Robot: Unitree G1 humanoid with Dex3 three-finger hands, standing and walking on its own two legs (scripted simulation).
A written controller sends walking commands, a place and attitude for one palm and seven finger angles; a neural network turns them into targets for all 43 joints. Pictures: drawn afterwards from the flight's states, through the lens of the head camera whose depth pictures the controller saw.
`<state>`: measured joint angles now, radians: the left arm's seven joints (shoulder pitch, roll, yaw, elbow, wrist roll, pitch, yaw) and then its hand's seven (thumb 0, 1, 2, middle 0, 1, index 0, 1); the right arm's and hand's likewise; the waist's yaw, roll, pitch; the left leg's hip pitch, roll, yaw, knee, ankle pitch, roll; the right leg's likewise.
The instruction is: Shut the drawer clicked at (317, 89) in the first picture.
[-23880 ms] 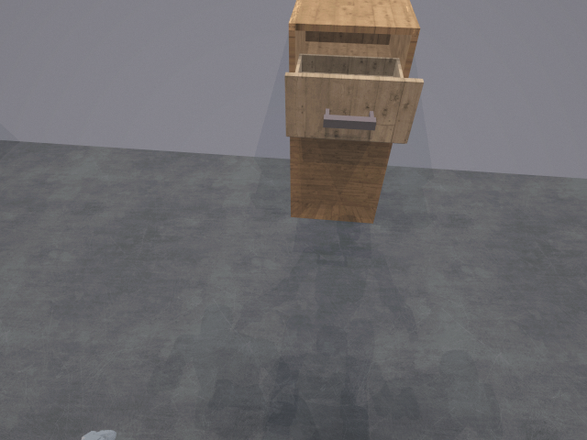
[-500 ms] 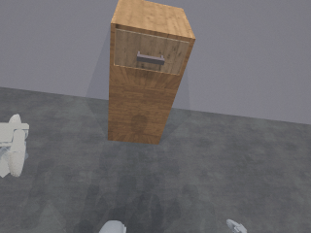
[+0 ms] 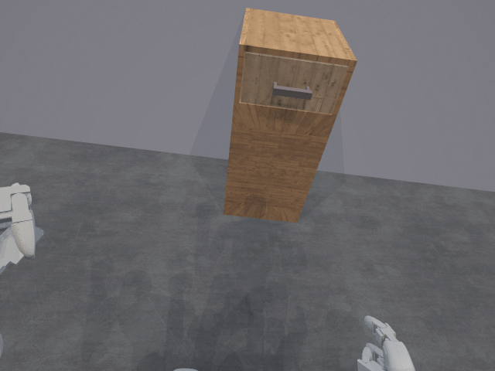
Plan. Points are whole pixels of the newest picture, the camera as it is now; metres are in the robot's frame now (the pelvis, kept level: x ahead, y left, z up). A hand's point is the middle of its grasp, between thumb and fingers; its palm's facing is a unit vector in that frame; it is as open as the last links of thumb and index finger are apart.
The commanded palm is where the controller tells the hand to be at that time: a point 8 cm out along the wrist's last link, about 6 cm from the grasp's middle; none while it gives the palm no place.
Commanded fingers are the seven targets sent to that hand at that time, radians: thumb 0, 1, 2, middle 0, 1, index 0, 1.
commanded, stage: stop stepping back and stand still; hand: left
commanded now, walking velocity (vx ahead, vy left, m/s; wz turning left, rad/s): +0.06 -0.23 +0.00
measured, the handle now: (291, 89) +1.01 -0.04 +0.01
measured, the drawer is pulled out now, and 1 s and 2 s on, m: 0.00 0.00 0.00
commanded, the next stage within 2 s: let the arm hang, fingers relaxed in 0.28 s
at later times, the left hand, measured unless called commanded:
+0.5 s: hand (85, 306) +0.18 +0.26 +0.03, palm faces +0.26 -0.85 -0.46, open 3.1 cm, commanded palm none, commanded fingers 0.00 0.90 0.90 -1.12 -1.30 -1.12 -1.30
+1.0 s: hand out of the picture -0.05 +0.14 -0.14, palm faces +0.11 -0.98 -0.18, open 5.7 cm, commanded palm none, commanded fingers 0.00 0.90 0.90 -0.20 -0.30 -0.20 -0.30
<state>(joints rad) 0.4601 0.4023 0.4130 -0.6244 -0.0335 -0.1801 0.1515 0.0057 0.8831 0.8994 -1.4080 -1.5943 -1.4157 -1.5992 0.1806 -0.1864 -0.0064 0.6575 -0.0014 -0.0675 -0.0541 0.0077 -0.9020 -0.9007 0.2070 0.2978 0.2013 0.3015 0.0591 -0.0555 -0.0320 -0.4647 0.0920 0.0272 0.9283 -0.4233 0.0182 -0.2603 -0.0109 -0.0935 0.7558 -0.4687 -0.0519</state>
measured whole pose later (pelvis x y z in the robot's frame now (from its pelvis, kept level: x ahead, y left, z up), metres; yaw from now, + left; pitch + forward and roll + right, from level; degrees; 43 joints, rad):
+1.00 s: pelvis -0.02 -0.02 +0.04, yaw +4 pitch -1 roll +0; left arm 0.32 0.13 -0.01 1.10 0.01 0.01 0.02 0.00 0.91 0.90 -0.49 -0.63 -0.49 -0.62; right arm 0.27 -0.15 -0.02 1.08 -0.02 0.01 -0.04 0.01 -0.94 -0.90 0.20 0.30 0.20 0.30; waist 0.01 0.02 0.07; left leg -0.20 0.00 0.05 0.43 -0.21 0.02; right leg -0.16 0.03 -0.06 0.41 -0.24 -0.05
